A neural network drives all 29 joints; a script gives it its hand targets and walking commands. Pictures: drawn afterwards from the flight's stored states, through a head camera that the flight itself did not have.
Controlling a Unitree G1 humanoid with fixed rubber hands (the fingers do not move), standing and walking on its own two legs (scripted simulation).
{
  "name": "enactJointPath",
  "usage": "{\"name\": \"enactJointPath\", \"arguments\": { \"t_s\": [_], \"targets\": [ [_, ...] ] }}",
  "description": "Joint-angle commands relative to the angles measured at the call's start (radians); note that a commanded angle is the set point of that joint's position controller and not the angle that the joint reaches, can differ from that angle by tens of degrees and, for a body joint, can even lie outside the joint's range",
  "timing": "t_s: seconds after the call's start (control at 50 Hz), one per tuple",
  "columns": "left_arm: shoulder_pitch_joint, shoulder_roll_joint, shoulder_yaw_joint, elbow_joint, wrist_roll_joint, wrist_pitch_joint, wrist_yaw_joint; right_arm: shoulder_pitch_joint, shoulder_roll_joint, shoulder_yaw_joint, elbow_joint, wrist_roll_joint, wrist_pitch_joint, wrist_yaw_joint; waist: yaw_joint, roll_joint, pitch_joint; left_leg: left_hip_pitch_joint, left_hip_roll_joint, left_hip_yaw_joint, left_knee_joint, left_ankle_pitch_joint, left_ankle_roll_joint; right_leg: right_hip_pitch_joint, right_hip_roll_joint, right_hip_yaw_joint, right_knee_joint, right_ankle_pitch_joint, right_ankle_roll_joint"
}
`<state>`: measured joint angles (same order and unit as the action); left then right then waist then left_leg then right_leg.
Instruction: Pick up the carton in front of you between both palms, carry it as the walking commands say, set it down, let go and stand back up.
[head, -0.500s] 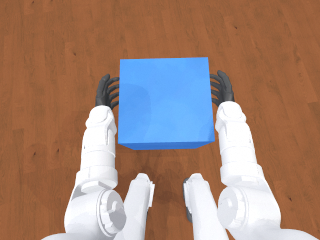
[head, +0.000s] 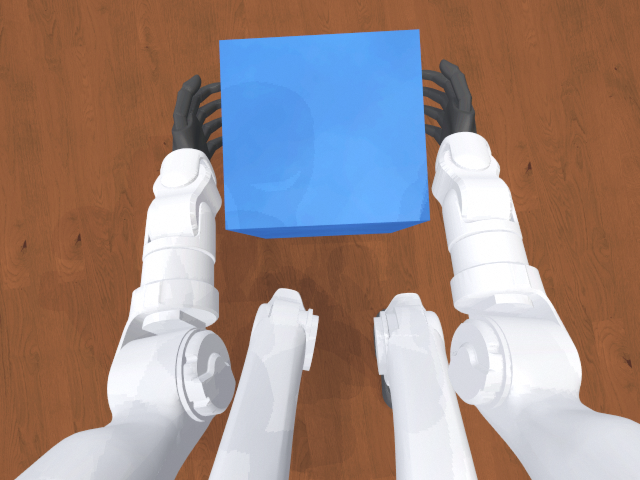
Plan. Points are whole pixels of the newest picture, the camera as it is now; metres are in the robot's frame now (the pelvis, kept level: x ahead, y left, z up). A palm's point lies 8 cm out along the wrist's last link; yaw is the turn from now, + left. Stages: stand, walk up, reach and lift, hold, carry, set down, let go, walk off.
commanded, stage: set down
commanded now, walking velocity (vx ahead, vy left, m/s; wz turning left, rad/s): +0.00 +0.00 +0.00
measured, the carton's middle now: (324, 158) +0.48 +0.04 -0.19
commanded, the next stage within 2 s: none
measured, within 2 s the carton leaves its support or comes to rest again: rests again in 1.70 s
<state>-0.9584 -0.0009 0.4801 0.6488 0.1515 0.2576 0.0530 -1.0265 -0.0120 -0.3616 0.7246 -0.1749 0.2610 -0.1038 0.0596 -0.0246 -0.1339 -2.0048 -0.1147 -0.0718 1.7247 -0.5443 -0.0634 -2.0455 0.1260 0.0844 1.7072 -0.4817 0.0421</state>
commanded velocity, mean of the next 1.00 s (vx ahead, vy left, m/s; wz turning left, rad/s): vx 0.00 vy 0.00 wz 0.00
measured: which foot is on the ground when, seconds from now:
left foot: down 0.00-1.00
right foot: down 0.00-1.00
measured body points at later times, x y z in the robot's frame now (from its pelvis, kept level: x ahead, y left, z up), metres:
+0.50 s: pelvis -0.02 +0.01 -0.10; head +0.34 +0.01 +0.17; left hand +0.50 +0.20 -0.27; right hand +0.54 -0.11 -0.27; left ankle +0.09 +0.13 -0.47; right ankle +0.10 -0.12 -0.47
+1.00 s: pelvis -0.01 +0.00 -0.13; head +0.34 +0.01 +0.15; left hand +0.49 +0.20 -0.30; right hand +0.53 -0.11 -0.30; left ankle +0.09 +0.13 -0.47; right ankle +0.10 -0.12 -0.47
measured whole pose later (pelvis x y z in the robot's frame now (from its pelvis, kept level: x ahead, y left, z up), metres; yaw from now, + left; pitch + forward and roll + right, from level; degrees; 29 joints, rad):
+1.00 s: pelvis -0.01 +0.00 -0.13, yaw +1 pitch +39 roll +1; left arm -1.23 0.13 0.38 0.89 0.03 0.18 0.11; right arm -1.34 -0.21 -0.22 1.05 -0.01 0.15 -0.13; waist 0.06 -0.02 0.24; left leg -2.23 -0.14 -0.04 2.18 -0.63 -0.07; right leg -2.27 0.12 0.06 2.17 -0.57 0.05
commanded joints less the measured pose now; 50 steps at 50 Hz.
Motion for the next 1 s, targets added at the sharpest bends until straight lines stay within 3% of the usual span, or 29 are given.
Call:
{"name": "enactJointPath", "arguments": {
  "t_s": [0.0, 0.18, 0.4, 0.54, 0.6, 0.68, 0.78, 0.92, 0.98],
  "targets": [
    [-0.706, -0.866, -0.53, 0.003, -0.119, -0.023, -0.232, -0.651, 0.918, 0.475, 0.03, 0.107, -0.039, 0.184, 0.04, -0.051, -1.047, 0.414, -0.054, 0.144, -0.082, 0.313, 0.001, 0.64, 0.055, -0.117, -0.05, 0.267, -0.001],
    [-0.828, -0.804, -0.501, 0.023, -0.132, -0.035, -0.214, -0.763, 0.827, 0.434, 0.095, 0.121, -0.054, 0.182, 0.041, -0.038, -1.019, 0.361, -0.046, 0.153, 0.032, 0.297, -0.003, 0.511, 0.05, -0.136, 0.075, 0.228, -0.007],
    [-0.967, -0.741, -0.553, 0.027, -0.214, -0.059, -0.199, -0.892, 0.74, 0.484, 0.121, 0.209, -0.08, 0.193, 0.043, -0.03, -1.004, 0.368, -0.029, 0.159, 0.175, 0.324, -0.004, 0.448, 0.032, -0.147, 0.232, 0.236, -0.015],
    [-1.016, -0.778, -0.63, -0.039, -0.282, -0.076, -0.19, -0.944, 0.764, 0.554, 0.044, 0.297, -0.103, 0.2, 0.044, 0.005, -1.063, 0.413, -0.027, 0.156, 0.23, 0.44, -0.002, 0.461, 0.033, -0.143, 0.307, 0.35, -0.024],
    [-0.972, -0.777, -0.623, 0.004, -0.28, -0.09, -0.187, -0.874, 0.77, 0.528, 0.104, 0.285, -0.113, 0.196, 0.03, -0.007, -0.981, 0.383, -0.03, 0.147, 0.25, 0.469, -0.005, 0.425, 0.036, -0.143, 0.32, 0.371, -0.025],
    [-0.896, -0.76, -0.552, 0.104, -0.229, -0.097, -0.198, -0.797, 0.748, 0.455, 0.206, 0.228, -0.117, 0.208, 0.022, -0.007, -0.8, 0.29, -0.035, 0.14, 0.257, 0.398, 0.002, 0.313, 0.033, -0.14, 0.32, 0.3, -0.028],
    [-0.897, -0.744, -0.506, 0.125, -0.2, -0.102, -0.213, -0.83, 0.728, 0.428, 0.209, 0.206, -0.125, 0.223, 0.024, -0.005, -0.74, 0.237, -0.04, 0.14, 0.263, 0.359, 0.013, 0.268, 0.032, -0.135, 0.325, 0.269, -0.034],
    [-0.964, -0.674, -0.494, 0.117, -0.204, -0.121, -0.208, -0.911, 0.671, 0.44, 0.185, 0.231, -0.148, 0.214, 0.036, -0.031, -0.688, 0.182, -0.031, 0.136, 0.287, 0.318, 0.025, 0.281, 0.025, -0.116, 0.34, 0.255, -0.039],
    [-0.977, -0.64, -0.481, 0.141, -0.194, -0.121, -0.209, -0.9, 0.637, 0.415, 0.235, 0.216, -0.144, 0.212, 0.034, -0.022, -0.618, 0.154, -0.025, 0.139, 0.291, 0.27, 0.027, 0.266, 0.023, -0.108, 0.339, 0.21, -0.046]
  ]
}}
